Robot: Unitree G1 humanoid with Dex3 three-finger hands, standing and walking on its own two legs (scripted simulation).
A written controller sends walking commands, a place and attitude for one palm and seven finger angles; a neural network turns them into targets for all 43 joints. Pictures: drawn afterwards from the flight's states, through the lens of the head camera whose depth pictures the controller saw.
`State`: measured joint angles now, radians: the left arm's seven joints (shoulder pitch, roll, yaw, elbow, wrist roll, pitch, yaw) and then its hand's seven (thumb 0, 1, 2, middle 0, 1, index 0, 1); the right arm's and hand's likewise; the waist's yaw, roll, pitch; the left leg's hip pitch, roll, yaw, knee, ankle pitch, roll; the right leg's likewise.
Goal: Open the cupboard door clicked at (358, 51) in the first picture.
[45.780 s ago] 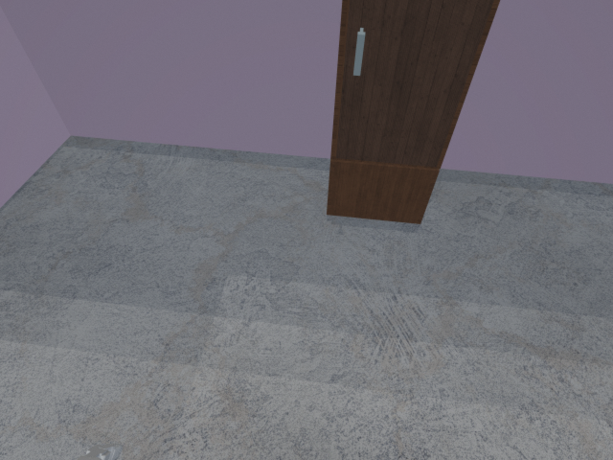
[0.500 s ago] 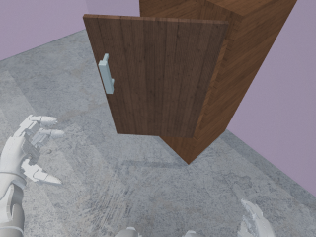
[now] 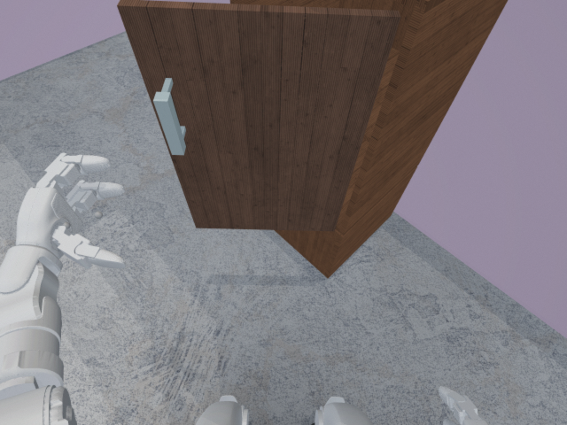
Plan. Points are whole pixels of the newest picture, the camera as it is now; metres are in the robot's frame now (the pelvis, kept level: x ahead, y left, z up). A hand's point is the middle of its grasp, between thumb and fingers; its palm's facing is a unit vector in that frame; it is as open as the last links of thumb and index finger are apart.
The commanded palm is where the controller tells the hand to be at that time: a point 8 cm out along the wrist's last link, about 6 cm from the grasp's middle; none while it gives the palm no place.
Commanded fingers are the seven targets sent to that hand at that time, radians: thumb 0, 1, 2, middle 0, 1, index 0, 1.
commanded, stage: move the hooked fingers beside the handle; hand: left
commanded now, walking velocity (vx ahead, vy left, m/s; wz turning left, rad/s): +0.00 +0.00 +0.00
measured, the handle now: (173, 117) +0.59 +0.21 +0.05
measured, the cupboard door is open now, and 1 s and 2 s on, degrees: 45 45 43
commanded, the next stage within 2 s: slide the fingers in behind the handle in 1.86 s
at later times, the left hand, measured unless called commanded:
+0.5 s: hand (118, 170) +0.45 +0.26 +0.07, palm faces +0.01 -1.00 +0.00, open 14.0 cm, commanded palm +0.44 +0.31 +0.06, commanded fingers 0.00 -0.50 0.30 -0.30 -1.20 -0.30 -1.20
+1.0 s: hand (136, 134) +0.53 +0.25 +0.06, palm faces +0.00 -1.00 -0.01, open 14.0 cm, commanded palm +0.52 +0.29 +0.06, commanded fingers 0.00 -0.50 0.30 -0.30 -1.20 -0.30 -1.20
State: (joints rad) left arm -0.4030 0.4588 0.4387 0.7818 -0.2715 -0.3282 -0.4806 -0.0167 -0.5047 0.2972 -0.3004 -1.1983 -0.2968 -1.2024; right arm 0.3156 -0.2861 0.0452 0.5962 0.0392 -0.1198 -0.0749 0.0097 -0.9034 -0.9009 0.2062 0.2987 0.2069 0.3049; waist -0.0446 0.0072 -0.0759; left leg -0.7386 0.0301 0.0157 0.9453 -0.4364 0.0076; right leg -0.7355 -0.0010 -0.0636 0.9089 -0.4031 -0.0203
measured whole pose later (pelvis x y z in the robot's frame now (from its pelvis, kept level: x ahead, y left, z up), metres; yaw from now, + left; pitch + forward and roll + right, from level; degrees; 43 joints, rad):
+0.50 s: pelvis +0.00 +0.00 -0.01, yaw -1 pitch +18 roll -2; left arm -0.71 0.58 0.50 1.09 -0.18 -0.38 -0.47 -0.02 -0.50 0.30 -0.30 -1.20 -0.30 -1.20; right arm 0.36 -0.29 0.04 0.61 0.02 -0.01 -0.05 0.01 -0.90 -0.90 0.21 0.30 0.21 0.30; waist -0.11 0.00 -0.09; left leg -0.86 0.05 0.02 1.01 -0.46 0.01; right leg -0.86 0.02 -0.05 0.95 -0.41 -0.02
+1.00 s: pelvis +0.00 +0.01 -0.02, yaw -2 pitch +24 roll -4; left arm -1.00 0.73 0.50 1.27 -0.09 -0.34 -0.42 -0.02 -0.50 0.30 -0.30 -1.20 -0.30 -1.20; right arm 0.40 -0.30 0.07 0.61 0.00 0.06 -0.04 0.00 -0.90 -0.90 0.21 0.30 0.21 0.30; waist -0.20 0.01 -0.07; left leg -1.01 0.06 0.01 1.08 -0.48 0.02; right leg -0.99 0.02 -0.07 0.98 -0.41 -0.01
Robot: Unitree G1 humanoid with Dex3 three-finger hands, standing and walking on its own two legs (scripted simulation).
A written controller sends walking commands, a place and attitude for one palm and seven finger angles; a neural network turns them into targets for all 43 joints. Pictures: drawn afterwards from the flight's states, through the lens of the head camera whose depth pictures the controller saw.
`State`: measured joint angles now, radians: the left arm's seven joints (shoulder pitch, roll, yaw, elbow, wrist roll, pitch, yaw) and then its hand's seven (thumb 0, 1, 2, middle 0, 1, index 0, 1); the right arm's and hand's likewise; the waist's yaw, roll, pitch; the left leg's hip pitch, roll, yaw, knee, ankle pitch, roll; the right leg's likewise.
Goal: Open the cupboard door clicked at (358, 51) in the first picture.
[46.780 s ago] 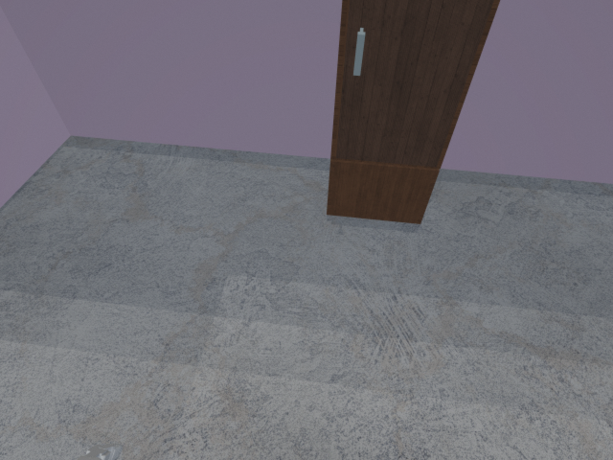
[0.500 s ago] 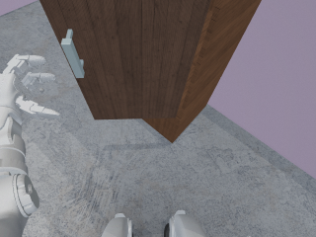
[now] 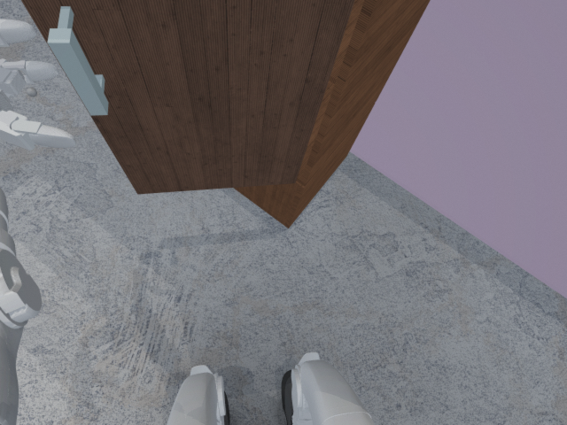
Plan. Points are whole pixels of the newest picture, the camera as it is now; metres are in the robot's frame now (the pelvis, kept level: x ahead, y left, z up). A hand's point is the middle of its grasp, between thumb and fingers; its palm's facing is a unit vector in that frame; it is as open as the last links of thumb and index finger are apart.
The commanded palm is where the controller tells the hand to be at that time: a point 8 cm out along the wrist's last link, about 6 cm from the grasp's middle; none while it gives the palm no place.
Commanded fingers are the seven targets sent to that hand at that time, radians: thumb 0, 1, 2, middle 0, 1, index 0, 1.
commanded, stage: move the hooked fingers beside the handle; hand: left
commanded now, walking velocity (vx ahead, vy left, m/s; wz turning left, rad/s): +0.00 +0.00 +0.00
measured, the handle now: (83, 64) +0.58 +0.21 +0.08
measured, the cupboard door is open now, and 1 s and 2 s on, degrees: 45 43 43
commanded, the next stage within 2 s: slide the fingers in behind the handle in 0.86 s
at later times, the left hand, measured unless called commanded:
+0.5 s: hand (46, 88) +0.54 +0.25 +0.08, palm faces +0.04 -1.00 -0.02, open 14.0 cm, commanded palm +0.52 +0.29 +0.08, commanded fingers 0.00 -0.50 0.30 -0.30 -1.20 -0.30 -1.20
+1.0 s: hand (29, 92) +0.53 +0.27 +0.08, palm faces +0.03 -1.00 -0.01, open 14.0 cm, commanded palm +0.52 +0.30 +0.07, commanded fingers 0.00 -0.50 0.30 -0.30 -1.20 -0.30 -1.20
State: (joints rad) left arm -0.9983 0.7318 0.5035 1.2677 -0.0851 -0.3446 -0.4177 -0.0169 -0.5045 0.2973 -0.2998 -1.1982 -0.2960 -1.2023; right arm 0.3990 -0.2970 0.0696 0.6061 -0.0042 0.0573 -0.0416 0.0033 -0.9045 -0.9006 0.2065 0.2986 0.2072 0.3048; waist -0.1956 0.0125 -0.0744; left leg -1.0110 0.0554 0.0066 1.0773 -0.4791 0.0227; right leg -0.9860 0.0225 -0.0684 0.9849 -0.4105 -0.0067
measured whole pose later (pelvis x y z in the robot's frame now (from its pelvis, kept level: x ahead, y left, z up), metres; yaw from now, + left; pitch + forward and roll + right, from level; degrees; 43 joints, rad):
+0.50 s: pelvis +0.01 +0.00 +0.00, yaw -1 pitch +24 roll -4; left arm -0.96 0.70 0.52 1.22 -0.07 -0.34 -0.38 -0.02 -0.50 0.30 -0.30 -1.20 -0.30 -1.20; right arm 0.42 -0.28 0.06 0.59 -0.01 0.11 -0.02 0.00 -0.90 -0.90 0.21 0.30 0.21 0.30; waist -0.20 0.02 -0.08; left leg -0.99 0.06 0.01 1.06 -0.49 0.02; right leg -0.96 0.03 -0.06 0.95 -0.41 -0.01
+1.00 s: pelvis +0.01 +0.00 +0.00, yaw +0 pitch +25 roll -5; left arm -0.97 0.74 0.51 1.23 -0.10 -0.34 -0.44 -0.02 -0.50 0.30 -0.30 -1.20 -0.30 -1.20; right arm 0.40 -0.29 0.07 0.60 0.00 0.10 -0.03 0.00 -0.90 -0.90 0.21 0.30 0.21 0.30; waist -0.19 0.01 -0.08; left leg -1.02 0.07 -0.01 1.08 -0.50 0.02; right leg -0.99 0.03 -0.08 0.97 -0.42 -0.01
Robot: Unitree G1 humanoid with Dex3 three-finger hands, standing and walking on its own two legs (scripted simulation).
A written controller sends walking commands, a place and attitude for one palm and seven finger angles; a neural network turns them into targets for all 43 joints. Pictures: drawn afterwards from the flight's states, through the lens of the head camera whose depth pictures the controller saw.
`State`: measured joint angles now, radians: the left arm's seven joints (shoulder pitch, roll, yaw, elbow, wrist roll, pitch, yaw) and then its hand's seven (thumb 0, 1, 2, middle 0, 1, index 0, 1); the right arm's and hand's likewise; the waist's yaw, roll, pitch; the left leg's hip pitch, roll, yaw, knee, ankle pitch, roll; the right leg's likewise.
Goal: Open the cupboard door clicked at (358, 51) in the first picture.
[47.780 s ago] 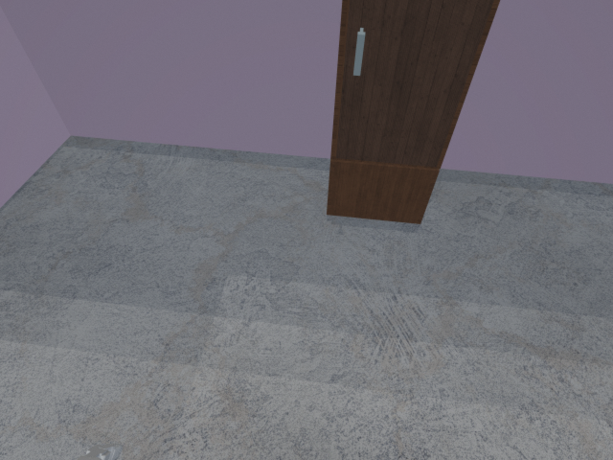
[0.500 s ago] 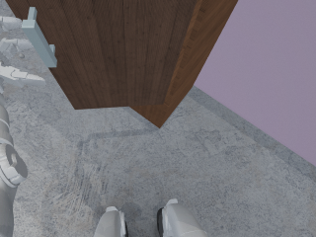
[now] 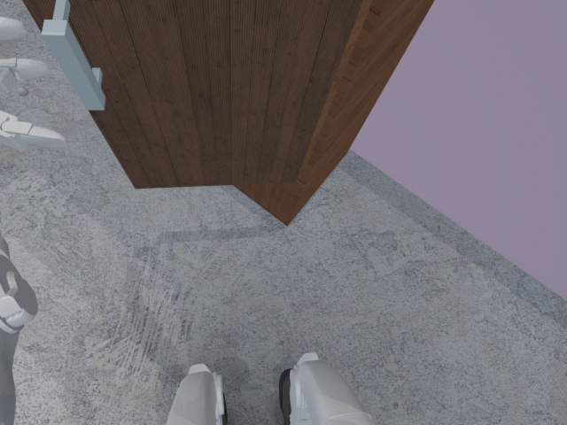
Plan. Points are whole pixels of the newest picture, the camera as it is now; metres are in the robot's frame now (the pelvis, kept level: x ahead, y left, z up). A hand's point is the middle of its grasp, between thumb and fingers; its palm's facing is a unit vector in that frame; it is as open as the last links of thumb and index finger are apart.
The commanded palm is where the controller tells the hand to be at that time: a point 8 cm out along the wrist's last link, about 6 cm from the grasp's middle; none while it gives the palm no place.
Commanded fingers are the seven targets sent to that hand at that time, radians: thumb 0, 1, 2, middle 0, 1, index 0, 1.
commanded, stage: slide the fingers in behind the handle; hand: left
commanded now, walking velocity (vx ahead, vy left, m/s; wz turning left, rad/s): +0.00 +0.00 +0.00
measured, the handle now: (79, 57) +0.57 +0.22 +0.08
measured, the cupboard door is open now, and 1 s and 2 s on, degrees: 43 43 43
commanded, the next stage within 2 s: close the thumb around the handle in 1.56 s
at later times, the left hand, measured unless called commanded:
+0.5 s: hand (55, 92) +0.52 +0.24 +0.08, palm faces +0.04 -1.00 +0.00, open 14.0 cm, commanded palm +0.50 +0.27 +0.07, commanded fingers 0.00 -0.50 0.30 -0.30 -1.20 -0.30 -1.20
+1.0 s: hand (92, 92) +0.52 +0.20 +0.07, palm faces +0.05 -1.00 +0.00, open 14.0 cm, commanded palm +0.50 +0.24 +0.07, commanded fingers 0.00 -0.50 0.30 -0.30 -1.20 -0.30 -1.20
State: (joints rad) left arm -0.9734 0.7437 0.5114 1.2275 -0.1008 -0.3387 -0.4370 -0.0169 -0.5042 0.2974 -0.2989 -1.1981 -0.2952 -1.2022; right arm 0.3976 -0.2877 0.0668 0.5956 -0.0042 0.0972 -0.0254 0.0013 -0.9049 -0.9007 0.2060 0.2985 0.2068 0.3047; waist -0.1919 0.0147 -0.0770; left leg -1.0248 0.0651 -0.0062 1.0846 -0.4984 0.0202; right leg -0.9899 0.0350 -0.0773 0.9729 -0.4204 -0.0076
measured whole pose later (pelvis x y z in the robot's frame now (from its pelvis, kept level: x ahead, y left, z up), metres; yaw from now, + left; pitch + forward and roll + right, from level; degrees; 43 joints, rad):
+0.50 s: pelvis +0.00 +0.01 +0.00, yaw +0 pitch +24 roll -4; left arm -0.95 0.63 0.47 1.20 -0.09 -0.36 -0.33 -0.02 -0.50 0.30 -0.30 -1.20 -0.30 -1.20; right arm 0.41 -0.27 0.06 0.60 -0.01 0.09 -0.01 0.00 -0.90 -0.90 0.21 0.30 0.21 0.30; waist -0.19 0.03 -0.09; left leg -0.99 0.06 0.01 1.07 -0.49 0.03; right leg -0.96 0.03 -0.06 0.97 -0.42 0.00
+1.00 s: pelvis +0.00 +0.00 +0.00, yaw +0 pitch +24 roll -3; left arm -0.96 0.55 0.43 1.20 -0.08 -0.38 -0.25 -0.02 -0.50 0.30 -0.30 -1.20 -0.30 -1.20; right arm 0.40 -0.27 0.05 0.61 -0.02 0.08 0.00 0.00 -0.91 -0.90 0.21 0.30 0.21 0.30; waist -0.19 0.03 -0.09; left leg -1.00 0.06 0.00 1.07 -0.49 0.02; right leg -0.98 0.03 -0.07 0.99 -0.43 -0.01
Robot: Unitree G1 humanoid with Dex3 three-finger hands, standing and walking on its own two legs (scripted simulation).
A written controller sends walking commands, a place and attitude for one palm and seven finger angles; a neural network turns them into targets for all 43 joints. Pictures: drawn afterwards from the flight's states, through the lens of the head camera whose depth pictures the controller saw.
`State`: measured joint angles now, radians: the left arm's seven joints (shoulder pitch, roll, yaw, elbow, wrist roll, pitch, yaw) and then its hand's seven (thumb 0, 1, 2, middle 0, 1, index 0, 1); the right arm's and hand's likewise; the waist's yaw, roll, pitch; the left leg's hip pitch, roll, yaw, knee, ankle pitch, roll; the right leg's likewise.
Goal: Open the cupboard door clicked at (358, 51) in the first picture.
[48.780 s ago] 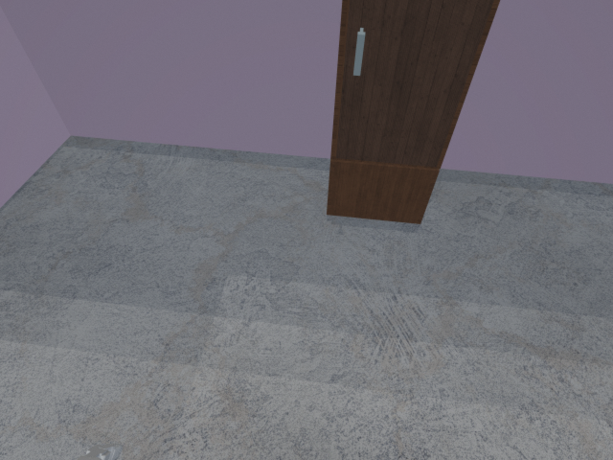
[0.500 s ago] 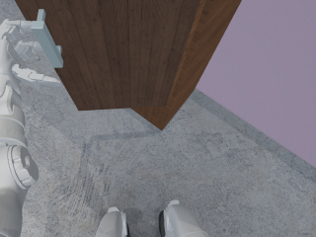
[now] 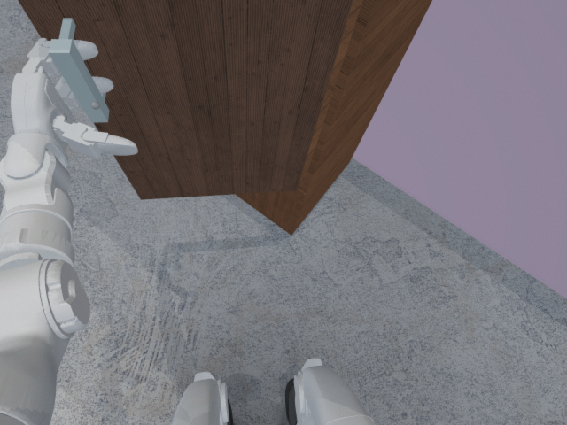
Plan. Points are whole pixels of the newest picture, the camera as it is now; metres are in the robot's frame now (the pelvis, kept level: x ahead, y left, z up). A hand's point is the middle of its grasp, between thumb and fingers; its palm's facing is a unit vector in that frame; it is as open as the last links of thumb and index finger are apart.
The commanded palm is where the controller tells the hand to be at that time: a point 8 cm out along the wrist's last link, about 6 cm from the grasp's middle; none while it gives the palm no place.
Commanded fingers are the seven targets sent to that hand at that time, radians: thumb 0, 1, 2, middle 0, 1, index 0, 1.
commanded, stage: slide the fingers in behind the handle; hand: left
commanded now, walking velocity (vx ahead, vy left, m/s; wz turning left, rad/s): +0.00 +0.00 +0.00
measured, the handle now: (84, 73) +0.58 +0.22 +0.07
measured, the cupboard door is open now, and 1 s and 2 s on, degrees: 43 43 63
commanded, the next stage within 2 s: close the thumb around the handle in 0.56 s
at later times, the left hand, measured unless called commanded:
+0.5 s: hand (104, 103) +0.53 +0.19 +0.07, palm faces +0.05 -1.00 -0.01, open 14.0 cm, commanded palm +0.51 +0.23 +0.07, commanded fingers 0.00 -0.50 0.30 -0.30 -1.20 -0.30 -1.20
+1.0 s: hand (98, 104) +0.53 +0.20 +0.07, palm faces +0.05 -1.00 +0.00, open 10.7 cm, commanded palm +0.51 +0.24 +0.07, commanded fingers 0.00 0.51 0.73 -0.37 -1.31 -0.37 -1.31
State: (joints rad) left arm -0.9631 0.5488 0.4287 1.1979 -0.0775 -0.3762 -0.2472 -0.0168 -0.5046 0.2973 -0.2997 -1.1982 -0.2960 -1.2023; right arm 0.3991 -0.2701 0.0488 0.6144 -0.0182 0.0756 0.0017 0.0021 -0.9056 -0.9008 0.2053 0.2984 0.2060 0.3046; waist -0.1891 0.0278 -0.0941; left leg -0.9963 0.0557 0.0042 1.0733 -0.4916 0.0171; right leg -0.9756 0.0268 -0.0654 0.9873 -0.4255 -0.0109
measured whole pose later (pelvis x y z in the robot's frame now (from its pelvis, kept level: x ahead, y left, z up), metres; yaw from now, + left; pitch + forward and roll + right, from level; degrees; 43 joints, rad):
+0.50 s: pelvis +0.00 +0.00 +0.00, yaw +0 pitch +24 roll -3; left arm -0.96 0.53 0.42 1.20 -0.07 -0.39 -0.22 -0.02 -0.50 0.30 -0.29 -1.20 -0.30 -1.20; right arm 0.40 -0.27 0.04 0.62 -0.02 0.07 0.01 0.00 -0.91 -0.90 0.21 0.30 0.21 0.30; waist -0.19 0.03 -0.10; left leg -0.99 0.06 0.00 1.07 -0.49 0.01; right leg -0.98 0.03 -0.06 0.99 -0.43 -0.02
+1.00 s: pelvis +0.00 +0.00 +0.00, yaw +0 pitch +24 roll -3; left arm -0.96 0.53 0.43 1.20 -0.08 -0.39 -0.22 -0.01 -0.01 0.51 -0.33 -1.25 -0.33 -1.26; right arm 0.40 -0.27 0.05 0.62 -0.02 0.07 0.00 0.00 -0.91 -0.90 0.21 0.30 0.21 0.30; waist -0.19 0.03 -0.10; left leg -1.00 0.05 0.01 1.07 -0.50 0.02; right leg -0.98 0.03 -0.06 0.99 -0.43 -0.01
